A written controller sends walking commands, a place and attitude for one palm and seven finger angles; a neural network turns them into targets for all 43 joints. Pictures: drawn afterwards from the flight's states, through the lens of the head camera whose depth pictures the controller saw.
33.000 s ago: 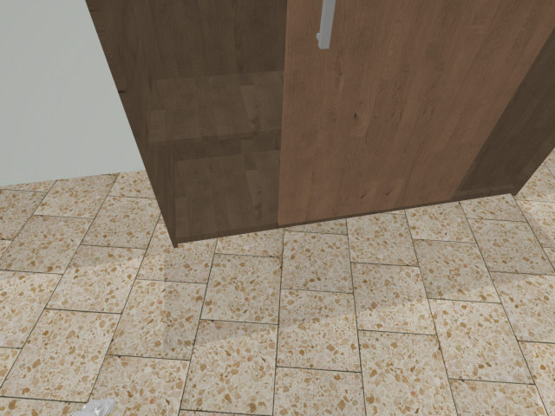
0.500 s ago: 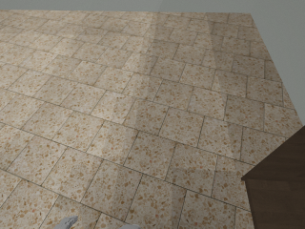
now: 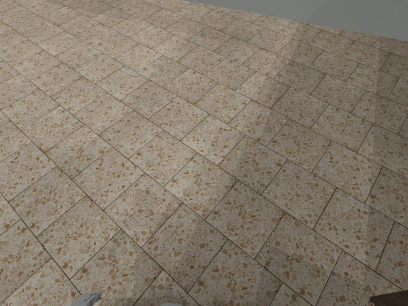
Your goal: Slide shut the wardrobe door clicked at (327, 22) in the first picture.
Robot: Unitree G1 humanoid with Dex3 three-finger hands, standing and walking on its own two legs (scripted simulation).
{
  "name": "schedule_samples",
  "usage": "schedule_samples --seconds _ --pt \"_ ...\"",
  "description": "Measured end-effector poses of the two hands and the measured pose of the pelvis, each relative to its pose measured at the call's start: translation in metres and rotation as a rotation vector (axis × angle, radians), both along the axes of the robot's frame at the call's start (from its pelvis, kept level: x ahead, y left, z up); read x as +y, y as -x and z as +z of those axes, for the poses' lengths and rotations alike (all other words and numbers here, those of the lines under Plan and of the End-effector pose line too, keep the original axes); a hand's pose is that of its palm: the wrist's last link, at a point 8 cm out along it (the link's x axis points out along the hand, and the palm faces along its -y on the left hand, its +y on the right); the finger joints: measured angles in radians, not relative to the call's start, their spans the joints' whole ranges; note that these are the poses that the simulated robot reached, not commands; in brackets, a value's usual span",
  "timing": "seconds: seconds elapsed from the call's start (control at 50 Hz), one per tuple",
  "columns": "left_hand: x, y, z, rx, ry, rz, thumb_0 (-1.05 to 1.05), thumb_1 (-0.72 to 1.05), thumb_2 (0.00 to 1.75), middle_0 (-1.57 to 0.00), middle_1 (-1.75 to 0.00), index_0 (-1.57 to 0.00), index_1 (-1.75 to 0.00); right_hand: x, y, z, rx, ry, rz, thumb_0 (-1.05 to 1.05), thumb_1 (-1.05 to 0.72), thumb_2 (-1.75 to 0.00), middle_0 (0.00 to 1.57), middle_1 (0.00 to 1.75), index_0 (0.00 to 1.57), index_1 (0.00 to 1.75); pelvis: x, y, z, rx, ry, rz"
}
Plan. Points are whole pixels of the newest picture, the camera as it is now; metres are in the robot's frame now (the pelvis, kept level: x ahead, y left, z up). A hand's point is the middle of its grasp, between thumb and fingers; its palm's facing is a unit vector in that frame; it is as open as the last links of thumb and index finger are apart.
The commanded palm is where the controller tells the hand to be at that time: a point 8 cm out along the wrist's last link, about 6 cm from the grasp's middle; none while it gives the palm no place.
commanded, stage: walk to a spot facing it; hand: right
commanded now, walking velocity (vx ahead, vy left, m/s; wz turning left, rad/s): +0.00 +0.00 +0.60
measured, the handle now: out of the picture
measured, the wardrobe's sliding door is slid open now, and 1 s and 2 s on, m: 0.35 0.35 0.35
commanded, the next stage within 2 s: turn to face it in 1.14 s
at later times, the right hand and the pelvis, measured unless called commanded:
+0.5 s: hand (281, 287) +0.19 -0.15 -0.16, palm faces -0.28 +0.93 -0.22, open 7.4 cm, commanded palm none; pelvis +0.05 +0.02 +0.00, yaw +18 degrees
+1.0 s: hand (202, 190) +0.42 +0.04 -0.16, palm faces -0.62 +0.76 -0.22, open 7.4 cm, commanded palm none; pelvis +0.19 +0.12 +0.00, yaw +36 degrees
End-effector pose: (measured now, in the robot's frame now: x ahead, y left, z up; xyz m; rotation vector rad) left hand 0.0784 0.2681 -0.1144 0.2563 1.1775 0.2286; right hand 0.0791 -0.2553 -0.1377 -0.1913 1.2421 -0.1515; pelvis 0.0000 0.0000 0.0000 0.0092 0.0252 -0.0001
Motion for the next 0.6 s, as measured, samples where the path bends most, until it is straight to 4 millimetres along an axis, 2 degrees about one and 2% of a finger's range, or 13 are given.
schedule_samples --seconds 0.06,0.18,0.26,0.3,0.34,0.4,0.5,0.56,0.6 --pt "-0.005 0.008 0.001 -0.002 -0.015 0.015 0.01 0.91 0.89 -0.2 -0.3 -0.2 -0.3 -0.001 -0.016 -0.006 0.003 -0.02 0.03 0.01 -0.9 -0.9 0.2 0.3 0.2 0.3 -0.004 -0.004 -0.002 0.0 -0.01 0.037" --pt "-0.006 0.042 0.006 0.084 0.009 0.067 0.01 0.91 0.89 -0.2 -0.3 -0.2 -0.3 0.014 -0.057 0.009 -0.037 -0.044 0.099 0.01 -0.9 -0.9 0.2 0.3 0.2 0.29 0.002 -0.013 0.01 -0.002 -0.034 0.095" --pt "0.005 0.066 -0.003 0.113 0.037 0.149 0.01 0.91 0.89 -0.2 -0.3 -0.2 -0.3 0.034 -0.088 0.016 -0.076 -0.027 0.179 0.01 -0.9 -0.9 0.2 0.3 0.2 0.29 0.014 -0.019 0.007 -0.008 -0.039 0.151" --pt "0.016 0.076 -0.016 0.118 0.048 0.197 0.01 0.9 0.89 -0.2 -0.3 -0.2 -0.3 0.042 -0.102 0.012 -0.11 -0.002 0.222 0.01 -0.9 -0.9 0.2 0.3 0.2 0.29 0.023 -0.023 -0.004 -0.006 -0.008 0.176" --pt "0.025 0.082 -0.023 0.135 0.047 0.24 0.01 0.91 0.89 -0.2 -0.3 -0.2 -0.3 0.049 -0.108 0.011 -0.115 0.014 0.24 0.01 -0.9 -0.9 0.2 0.3 0.2 0.29 0.025 -0.024 -0.008 -0.014 -0.019 0.196" --pt "0.031 0.078 -0.018 0.134 0.043 0.277 0.01 0.91 0.89 -0.2 -0.3 -0.2 -0.3 0.055 -0.11 0.013 -0.084 0.02 0.265 0.01 -0.9 -0.9 0.2 0.3 0.2 0.29 0.026 -0.03 -0.003 -0.012 -0.014 0.232" --pt "0.03 0.051 0.0 0.042 0.028 0.302 0.01 0.91 0.89 -0.2 -0.3 -0.2 -0.3 0.057 -0.115 0.006 -0.007 -0.004 0.309 0.01 -0.9 -0.9 0.2 0.3 0.2 0.3 0.024 -0.05 0.004 -0.006 0.015 0.307" --pt "0.028 0.041 0.0 -0.018 -0.007 0.322 0.01 0.91 0.89 -0.2 -0.3 -0.2 -0.3 0.055 -0.128 -0.006 0.037 -0.02 0.341 0.01 -0.9 -0.9 0.2 0.3 0.2 0.3 0.02 -0.069 -0.004 0.005 -0.001 0.356" --pt "0.023 0.045 0.002 -0.015 -0.009 0.349 0.01 0.91 0.89 -0.2 -0.3 -0.2 -0.3 0.061 -0.144 -0.007 0.061 -0.025 0.377 0.01 -0.9 -0.9 0.2 0.3 0.2 0.29 0.022 -0.079 -0.002 0.002 -0.004 0.388"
